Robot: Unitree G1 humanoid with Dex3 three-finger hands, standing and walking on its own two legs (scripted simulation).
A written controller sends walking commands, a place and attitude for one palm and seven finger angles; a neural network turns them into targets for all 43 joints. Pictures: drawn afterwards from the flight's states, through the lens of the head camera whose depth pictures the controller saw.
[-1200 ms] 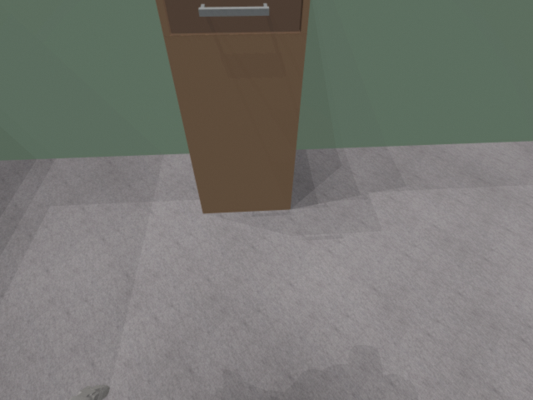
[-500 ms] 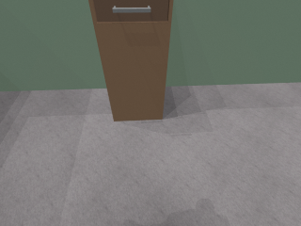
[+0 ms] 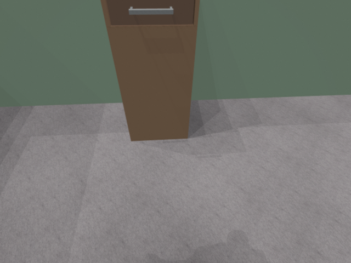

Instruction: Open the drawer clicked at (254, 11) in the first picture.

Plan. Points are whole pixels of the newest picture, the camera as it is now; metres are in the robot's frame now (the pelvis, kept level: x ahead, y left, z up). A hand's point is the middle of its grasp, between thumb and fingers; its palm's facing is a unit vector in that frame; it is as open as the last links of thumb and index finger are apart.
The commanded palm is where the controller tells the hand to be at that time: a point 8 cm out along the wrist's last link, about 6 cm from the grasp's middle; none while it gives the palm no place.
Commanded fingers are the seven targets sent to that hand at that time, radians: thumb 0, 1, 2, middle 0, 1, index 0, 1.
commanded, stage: look at it before walking up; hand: left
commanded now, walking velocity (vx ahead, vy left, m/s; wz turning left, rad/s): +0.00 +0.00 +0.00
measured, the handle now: (151, 10) +1.07 +0.18 +0.15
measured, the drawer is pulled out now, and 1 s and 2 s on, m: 0.00 0.00 0.00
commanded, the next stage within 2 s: walk to a spot facing it in 0.24 s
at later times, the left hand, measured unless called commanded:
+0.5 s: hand out of the picture +0.06 +0.23 -0.16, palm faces -0.04 -0.95 -0.31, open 7.4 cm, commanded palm none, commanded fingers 0.00 0.90 0.90 -0.20 -0.30 -0.20 -0.30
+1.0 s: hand out of the picture +0.11 +0.14 -0.17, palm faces -0.18 -0.97 -0.16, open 7.4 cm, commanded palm none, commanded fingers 0.00 0.90 0.90 -0.20 -0.30 -0.20 -0.30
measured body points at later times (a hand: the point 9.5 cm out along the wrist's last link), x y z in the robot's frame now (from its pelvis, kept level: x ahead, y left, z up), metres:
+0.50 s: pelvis +0.01 +0.00 +0.00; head +0.01 +0.00 +0.45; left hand +0.07 +0.28 -0.14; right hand +0.07 -0.28 -0.14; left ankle +0.01 +0.12 -0.74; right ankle +0.01 -0.12 -0.74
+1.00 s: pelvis +0.14 -0.03 +0.00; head +0.16 -0.03 +0.45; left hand +0.13 +0.20 -0.15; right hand +0.18 -0.28 -0.14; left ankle +0.27 +0.09 -0.69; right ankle +0.04 -0.11 -0.74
